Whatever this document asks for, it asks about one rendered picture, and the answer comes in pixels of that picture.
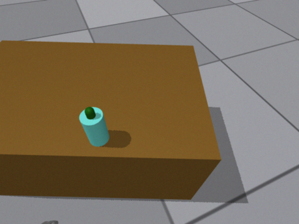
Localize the bottle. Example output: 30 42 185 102
79 107 109 147

